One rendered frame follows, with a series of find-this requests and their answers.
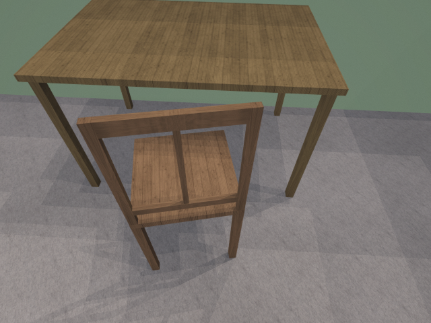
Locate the chair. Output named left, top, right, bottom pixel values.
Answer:
left=76, top=102, right=264, bottom=271

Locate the table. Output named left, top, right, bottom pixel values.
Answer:
left=14, top=0, right=349, bottom=197

